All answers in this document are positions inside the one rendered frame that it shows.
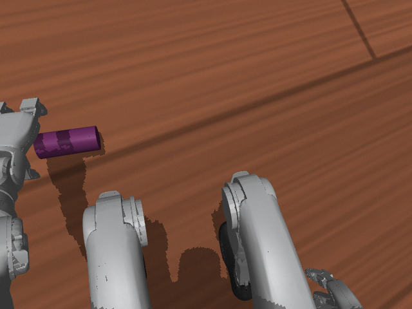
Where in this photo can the right robot hand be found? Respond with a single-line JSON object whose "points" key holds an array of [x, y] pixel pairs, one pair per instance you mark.
{"points": [[339, 295]]}

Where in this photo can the right robot foot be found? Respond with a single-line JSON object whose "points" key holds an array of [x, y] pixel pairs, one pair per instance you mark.
{"points": [[242, 292]]}

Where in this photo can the left robot arm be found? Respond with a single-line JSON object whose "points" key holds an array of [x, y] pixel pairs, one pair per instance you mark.
{"points": [[14, 252]]}

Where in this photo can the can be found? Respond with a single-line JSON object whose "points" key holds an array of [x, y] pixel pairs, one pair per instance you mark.
{"points": [[67, 142]]}

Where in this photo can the left robot hand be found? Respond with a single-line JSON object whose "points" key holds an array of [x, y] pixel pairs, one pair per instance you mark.
{"points": [[20, 129]]}

